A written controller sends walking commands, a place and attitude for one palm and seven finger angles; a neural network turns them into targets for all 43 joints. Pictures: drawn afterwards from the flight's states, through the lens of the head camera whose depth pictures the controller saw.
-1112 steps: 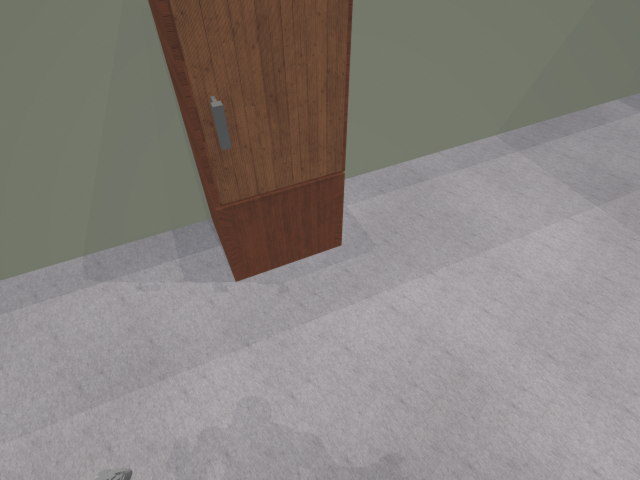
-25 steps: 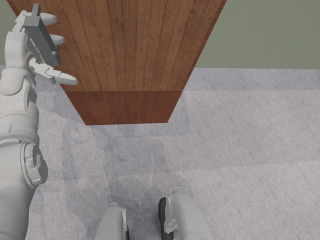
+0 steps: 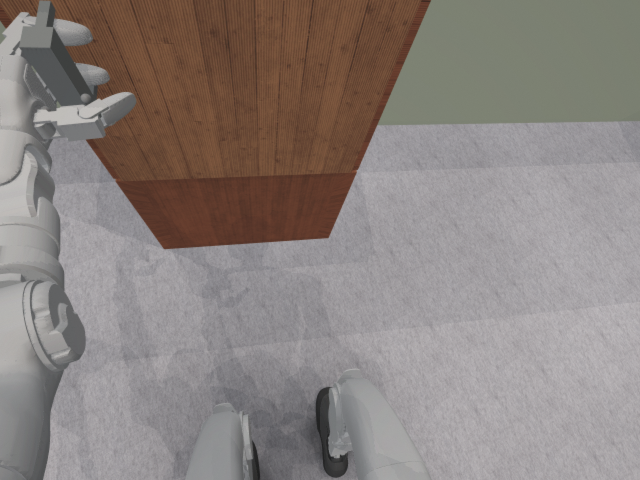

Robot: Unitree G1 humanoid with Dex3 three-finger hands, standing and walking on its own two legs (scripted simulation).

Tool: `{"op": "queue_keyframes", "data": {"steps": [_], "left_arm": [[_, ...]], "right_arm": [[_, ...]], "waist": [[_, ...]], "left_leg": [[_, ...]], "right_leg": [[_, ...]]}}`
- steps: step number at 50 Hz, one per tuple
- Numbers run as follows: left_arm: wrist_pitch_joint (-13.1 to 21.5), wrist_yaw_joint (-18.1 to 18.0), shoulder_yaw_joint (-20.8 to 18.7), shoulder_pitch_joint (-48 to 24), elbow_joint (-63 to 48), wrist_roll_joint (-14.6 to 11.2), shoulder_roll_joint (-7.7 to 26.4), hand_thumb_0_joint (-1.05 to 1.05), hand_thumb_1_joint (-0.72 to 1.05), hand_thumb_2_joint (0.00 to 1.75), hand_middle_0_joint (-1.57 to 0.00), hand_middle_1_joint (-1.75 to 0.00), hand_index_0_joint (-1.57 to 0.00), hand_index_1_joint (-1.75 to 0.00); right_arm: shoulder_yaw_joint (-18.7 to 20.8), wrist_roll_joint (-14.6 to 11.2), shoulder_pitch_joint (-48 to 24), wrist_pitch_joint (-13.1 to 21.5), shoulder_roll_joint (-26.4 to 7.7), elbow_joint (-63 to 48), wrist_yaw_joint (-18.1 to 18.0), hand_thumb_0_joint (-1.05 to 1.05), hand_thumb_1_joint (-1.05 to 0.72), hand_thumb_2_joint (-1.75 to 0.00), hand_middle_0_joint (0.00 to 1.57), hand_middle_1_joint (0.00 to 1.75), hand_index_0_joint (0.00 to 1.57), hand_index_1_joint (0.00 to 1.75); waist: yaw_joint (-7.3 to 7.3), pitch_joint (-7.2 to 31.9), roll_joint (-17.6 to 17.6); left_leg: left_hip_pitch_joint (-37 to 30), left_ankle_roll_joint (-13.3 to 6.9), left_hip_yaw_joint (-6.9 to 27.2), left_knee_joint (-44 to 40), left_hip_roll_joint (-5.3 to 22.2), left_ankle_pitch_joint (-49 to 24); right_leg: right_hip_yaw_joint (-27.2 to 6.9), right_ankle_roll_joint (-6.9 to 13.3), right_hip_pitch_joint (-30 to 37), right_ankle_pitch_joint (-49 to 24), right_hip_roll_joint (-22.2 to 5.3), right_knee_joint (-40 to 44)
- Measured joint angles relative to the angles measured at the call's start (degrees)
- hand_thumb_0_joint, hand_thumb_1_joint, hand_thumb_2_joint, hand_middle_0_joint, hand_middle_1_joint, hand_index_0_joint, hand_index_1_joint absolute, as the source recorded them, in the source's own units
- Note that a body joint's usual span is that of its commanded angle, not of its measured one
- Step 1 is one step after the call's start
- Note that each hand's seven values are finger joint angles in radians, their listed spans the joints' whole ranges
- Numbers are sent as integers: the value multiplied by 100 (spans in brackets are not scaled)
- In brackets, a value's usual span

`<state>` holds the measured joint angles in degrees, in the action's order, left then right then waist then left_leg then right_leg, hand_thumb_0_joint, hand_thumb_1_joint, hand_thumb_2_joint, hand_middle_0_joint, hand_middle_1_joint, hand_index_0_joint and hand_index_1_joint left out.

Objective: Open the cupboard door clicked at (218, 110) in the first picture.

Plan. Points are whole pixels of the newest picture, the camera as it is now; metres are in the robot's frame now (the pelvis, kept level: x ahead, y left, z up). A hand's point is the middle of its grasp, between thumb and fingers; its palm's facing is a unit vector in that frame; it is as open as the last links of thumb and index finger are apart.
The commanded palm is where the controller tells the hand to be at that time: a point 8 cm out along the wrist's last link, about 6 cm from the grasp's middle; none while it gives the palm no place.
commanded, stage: close the thumb around the handle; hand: left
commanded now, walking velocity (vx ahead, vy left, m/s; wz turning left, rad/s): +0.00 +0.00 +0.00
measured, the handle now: (69, 69) +0.59 +0.22 +0.05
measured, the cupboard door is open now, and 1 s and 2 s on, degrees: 0 22 38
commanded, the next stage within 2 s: pull the door open along its arc in 0.30 s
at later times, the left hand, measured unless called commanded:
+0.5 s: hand (87, 99) +0.54 +0.20 +0.06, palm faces -0.01 -1.00 -0.03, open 5.9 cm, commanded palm +0.51 +0.24 +0.05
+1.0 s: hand (129, 218) +0.40 +0.15 +0.06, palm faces +0.23 -0.97 +0.07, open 6.3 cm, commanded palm +0.33 +0.22 +0.05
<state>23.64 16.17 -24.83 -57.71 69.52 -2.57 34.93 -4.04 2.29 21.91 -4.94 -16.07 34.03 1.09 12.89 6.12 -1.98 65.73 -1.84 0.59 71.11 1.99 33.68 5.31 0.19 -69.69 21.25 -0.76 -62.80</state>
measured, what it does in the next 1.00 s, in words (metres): stands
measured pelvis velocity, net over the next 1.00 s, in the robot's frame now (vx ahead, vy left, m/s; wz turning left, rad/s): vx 0.03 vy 0.00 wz -0.01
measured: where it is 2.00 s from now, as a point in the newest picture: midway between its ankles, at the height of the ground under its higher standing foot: (291, 473)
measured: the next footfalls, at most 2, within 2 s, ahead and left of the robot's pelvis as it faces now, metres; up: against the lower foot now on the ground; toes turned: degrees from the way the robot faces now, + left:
none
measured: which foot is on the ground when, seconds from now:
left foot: down 0.00-1.00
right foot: down 0.00-1.00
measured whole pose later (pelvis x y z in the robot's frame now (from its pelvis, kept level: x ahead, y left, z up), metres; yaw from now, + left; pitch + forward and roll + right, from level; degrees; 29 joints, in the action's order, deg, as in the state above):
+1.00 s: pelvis +0.03 +0.00 +0.03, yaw +0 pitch +22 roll -2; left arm 26.7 -7.0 -9.9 -10.9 24.8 -7.2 4.9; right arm 0.0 1.7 16.7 -2.7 -14.0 29.4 3.8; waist 3.9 9.7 -1.1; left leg 49.9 -1.9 -2.5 61.6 1.3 33.3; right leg 2.2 -0.4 -56.4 22.3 -0.7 -57.2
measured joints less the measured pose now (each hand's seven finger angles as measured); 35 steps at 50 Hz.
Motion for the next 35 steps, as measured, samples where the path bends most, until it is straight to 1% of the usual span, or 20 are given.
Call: {"op": "queue_keyframes", "data": {"steps": [7, 10, 15, 20, 24, 27, 30, 35], "left_arm": [[10, 9, 9, 103, -59, -26, -59, 0, 54, 74, -38, -131, -37, -131], [24, 27, -3, 129, -65, -27, -69, 1, 67, 80, -39, -132, -38, -132], [57, 39, -44, 138, -55, -41, -145, 1, 68, 82, -40, -134, -38, -133], [78, 36, -22, 74, 4, 15, -137, 1, 67, 81, -40, -134, -39, -134], [34, 33, -28, 95, -60, 10, -123, 1, 67, 81, -40, -135, -39, -134], [-2, 43, -58, 268, -226, -76, -156, 1, 68, 81, -40, -135, -38, -134], [-13, 43, -76, 543, -476, -195, -265, 1, 68, 80, -40, -135, -38, -134], [-23, -19, -21, 1303, -1162, -411, -617, 1, 68, 76, -39, -135, -36, -134]], "right_arm": [[10, -6, -37, -34, 18, -12, 10, 0, -91, -89, 21, 30, 20, 30], [2, -10, -49, -38, 26, -40, 3, 0, -91, -89, 21, 30, 20, 30], [-2, -7, -57, -50, 42, -60, 1, 0, -91, -89, 21, 30, 20, 30], [-19, -4, -80, -68, 54, -76, -7, 0, -91, -89, 21, 30, 20, 30], [-17, -11, -100, -84, 65, -92, -2, 0, -91, -89, 21, 30, 20, 30], [4, -31, -93, -105, 69, -129, 17, 0, -91, -89, 21, 30, 20, 30], [24, -67, -66, -133, 76, -173, 34, 0, -91, -89, 21, 30, 20, 30], [85, -140, -6, -160, 91, -253, 72, 0, -91, -89, 21, 30, 20, 30]], "waist": [[-11, 16, 1], [-12, 15, 4], [-33, 40, 6], [-37, 44, 5], [-34, 49, 7], [-48, 53, 2], [-95, 52, 10], [-212, 105, 18]], "left_leg": [[-81, -10, -15, -41, 7, 19], [-109, -17, -24, -55, 7, 29], [-125, -21, -25, -48, 3, 49], [-88, -21, -8, -2, -8, 63], [-63, -17, -16, 18, -4, 63], [-115, -17, -57, -17, 14, 61], [-239, -25, -115, -105, 32, 51], [-553, -30, -210, -345, 45, 17]], "right_leg": [[-17, -16, 75, 11, 12, 43], [-26, -23, 98, 18, 15, 54], [-29, -30, 111, 42, 12, 40], [-16, -30, 81, 62, -1, -5], [-25, -26, 50, 59, 4, -27], [-64, -28, 77, 44, 27, -2], [-120, -34, 164, 26, 53, 60], [-211, -44, 417, -1, 84, 234]]}}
